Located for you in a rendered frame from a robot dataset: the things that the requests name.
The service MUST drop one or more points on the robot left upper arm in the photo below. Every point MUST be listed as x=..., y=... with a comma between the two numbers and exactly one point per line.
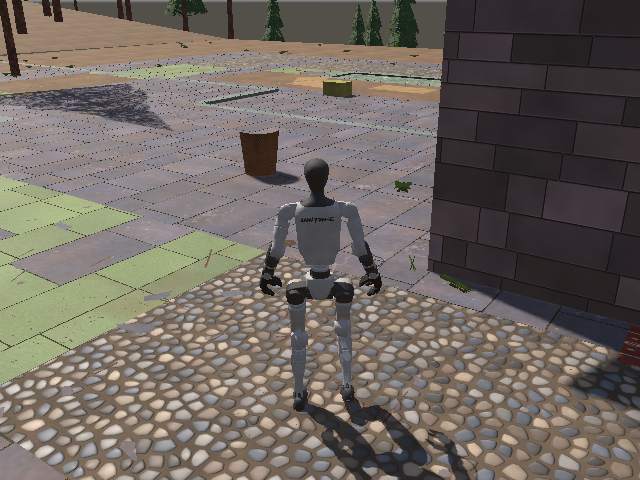
x=286, y=212

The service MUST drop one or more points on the left robot foot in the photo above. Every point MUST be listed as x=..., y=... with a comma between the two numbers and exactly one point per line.
x=299, y=402

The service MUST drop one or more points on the humanoid robot head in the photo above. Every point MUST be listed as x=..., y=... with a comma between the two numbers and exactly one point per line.
x=316, y=172

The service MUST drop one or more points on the robot right upper arm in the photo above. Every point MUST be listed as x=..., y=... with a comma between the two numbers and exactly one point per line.
x=350, y=211

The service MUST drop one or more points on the left robot hand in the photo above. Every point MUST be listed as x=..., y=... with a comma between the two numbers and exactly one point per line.
x=274, y=281

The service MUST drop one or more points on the right robot hand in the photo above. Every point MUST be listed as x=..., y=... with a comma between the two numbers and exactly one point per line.
x=367, y=281

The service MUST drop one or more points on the robot right forearm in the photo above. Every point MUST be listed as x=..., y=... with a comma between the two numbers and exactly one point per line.
x=368, y=263

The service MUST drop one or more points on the robot left forearm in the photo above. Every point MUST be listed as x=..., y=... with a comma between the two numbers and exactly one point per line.
x=269, y=265

